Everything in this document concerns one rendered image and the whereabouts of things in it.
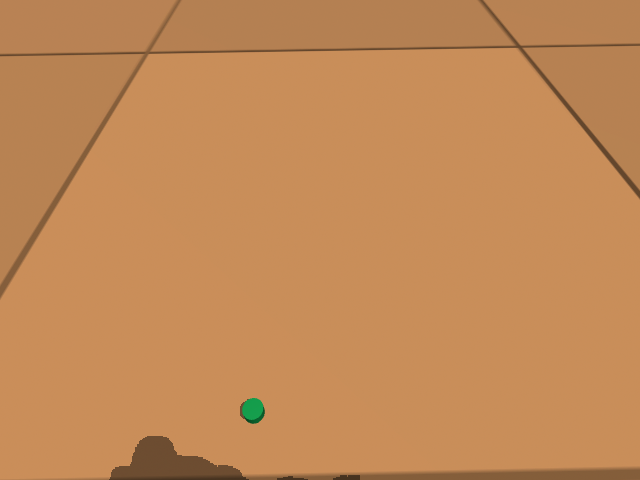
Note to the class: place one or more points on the tin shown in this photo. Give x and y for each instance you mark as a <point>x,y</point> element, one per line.
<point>253,410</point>

